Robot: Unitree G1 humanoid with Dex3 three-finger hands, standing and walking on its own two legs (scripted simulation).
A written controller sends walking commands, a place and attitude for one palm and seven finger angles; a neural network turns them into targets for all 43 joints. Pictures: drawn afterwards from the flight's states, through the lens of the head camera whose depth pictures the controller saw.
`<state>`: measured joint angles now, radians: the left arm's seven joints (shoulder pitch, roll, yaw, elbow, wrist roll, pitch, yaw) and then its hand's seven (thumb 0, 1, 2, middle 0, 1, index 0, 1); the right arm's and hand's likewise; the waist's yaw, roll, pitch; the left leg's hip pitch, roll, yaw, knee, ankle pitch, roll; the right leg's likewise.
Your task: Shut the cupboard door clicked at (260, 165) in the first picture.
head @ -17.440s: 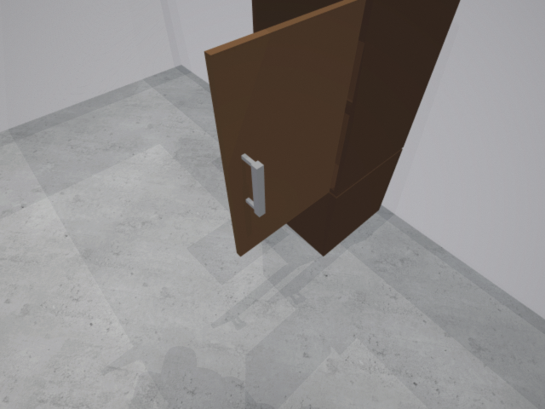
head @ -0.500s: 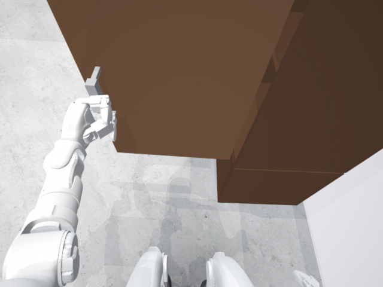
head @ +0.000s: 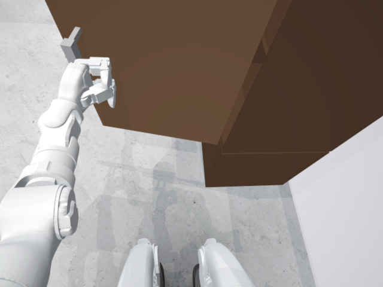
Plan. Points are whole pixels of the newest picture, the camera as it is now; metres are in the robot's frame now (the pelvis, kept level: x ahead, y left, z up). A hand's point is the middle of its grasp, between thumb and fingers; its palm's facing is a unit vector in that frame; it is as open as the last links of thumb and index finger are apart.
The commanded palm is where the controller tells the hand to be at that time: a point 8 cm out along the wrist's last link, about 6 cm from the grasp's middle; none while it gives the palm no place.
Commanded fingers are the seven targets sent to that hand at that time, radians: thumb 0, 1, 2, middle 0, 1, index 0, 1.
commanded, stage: push the door shut along its arc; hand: left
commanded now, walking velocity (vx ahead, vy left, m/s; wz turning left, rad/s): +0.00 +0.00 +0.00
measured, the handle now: (85, 67) +0.57 +0.19 +0.06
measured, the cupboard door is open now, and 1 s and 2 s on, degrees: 79 65 60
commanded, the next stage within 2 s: pull the fist back off the door in 0.90 s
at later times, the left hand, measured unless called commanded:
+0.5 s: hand (127, 67) +0.56 +0.10 +0.08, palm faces -0.35 -0.94 -0.03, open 3.0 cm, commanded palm +0.57 +0.14 +0.07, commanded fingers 0.00 0.90 0.90 -1.30 -1.50 -1.30 -1.50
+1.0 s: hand (138, 58) +0.58 +0.08 +0.08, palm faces -0.43 -0.90 -0.02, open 3.5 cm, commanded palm +0.61 +0.08 +0.07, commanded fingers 0.00 0.90 0.90 -1.30 -1.50 -1.30 -1.50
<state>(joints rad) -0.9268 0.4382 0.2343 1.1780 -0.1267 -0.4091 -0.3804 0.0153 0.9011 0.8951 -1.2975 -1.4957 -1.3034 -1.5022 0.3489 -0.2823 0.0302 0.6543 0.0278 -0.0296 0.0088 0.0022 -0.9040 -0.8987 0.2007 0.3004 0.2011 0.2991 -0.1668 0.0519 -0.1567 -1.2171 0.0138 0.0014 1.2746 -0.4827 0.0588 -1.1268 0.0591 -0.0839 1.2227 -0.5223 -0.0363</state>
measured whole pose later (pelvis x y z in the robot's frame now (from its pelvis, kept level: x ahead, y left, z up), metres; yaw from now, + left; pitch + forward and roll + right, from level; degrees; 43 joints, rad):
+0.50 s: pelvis +0.01 -0.01 -0.02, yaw -2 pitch +29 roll -5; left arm -1.14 0.57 0.28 1.26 -0.07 -0.30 -0.46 0.00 0.88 0.90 -1.30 -1.50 -1.30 -1.50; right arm 0.38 -0.28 0.05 0.65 0.01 -0.04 0.00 0.00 -0.90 -0.90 0.20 0.30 0.20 0.30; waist -0.23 0.07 -0.15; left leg -1.34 0.04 0.00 1.35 -0.52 0.05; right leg -1.25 0.09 -0.09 1.29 -0.55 -0.05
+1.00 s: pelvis +0.00 -0.01 -0.03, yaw -2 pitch +31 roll -6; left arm -1.37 0.59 0.16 1.33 -0.05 -0.20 -0.47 0.03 1.00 0.99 -1.30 -1.50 -1.30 -1.50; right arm 0.34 -0.28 0.06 0.72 -0.01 -0.12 -0.02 0.00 -0.90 -0.90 0.20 0.30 0.20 0.30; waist -0.27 0.06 -0.14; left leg -1.44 0.03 -0.04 1.41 -0.52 0.05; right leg -1.33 0.08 -0.12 1.33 -0.56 -0.05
